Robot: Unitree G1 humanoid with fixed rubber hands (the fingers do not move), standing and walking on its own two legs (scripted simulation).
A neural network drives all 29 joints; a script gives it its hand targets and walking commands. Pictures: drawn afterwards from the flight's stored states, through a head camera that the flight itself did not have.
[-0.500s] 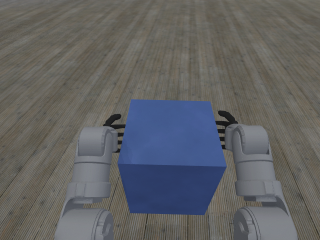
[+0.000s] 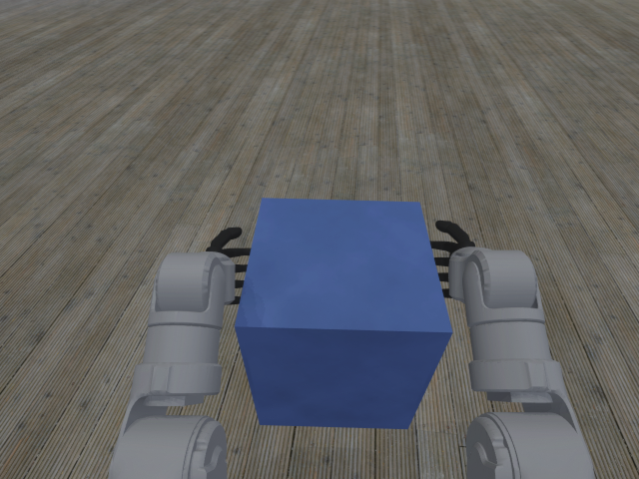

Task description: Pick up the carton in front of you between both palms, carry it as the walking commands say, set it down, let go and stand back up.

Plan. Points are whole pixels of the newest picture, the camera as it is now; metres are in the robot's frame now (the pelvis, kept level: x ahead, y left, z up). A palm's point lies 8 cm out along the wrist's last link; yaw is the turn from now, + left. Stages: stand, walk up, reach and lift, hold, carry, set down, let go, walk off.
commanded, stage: carry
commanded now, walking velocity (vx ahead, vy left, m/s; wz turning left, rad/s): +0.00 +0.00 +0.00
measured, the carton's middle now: (337, 317) +0.35 +0.00 +0.04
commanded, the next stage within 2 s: none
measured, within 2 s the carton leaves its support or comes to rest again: neither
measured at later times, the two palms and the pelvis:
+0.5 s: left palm (182, 237) +0.43 +0.21 +0.11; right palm (392, 226) +0.45 -0.08 +0.12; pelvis +0.09 +0.05 -0.01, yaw +1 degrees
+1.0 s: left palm (225, 161) +0.68 +0.20 +0.09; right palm (379, 154) +0.70 -0.09 +0.09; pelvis +0.36 +0.04 +0.00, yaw +4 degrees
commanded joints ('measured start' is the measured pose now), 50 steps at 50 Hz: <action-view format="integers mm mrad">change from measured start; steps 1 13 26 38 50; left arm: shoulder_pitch -749 -779 -815 -624 -424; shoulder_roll -1102 -1087 -1179 -1066 -1203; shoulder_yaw -523 -537 -575 -615 -675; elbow -131 -152 -165 -243 -396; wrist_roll -426 -430 -472 -371 -383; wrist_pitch -55 -62 -72 -54 -54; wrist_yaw -239 -230 -241 -182 -263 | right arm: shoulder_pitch -687 -711 -698 -619 -406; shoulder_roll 1164 1155 1139 1115 1225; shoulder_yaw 529 530 535 613 668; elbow -97 -77 -173 -251 -387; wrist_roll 450 450 410 475 411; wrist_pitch -5 -9 -22 6 10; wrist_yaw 252 254 233 268 294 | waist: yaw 1 77 -55 -32 28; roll -6 -99 53 125 -53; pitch -352 -185 -311 -276 -375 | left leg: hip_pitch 167 -328 575 630 -318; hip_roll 144 39 356 220 107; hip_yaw -124 17 -471 -103 -63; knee -36 277 -185 -211 667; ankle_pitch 155 -229 21 640 -183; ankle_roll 41 38 208 108 -15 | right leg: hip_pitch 84 249 -612 -461 526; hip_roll -179 -362 -131 -86 -415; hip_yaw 137 448 39 -88 329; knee -79 -272 656 143 -276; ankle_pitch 240 -111 -182 184 415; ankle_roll -5 -203 32 66 -135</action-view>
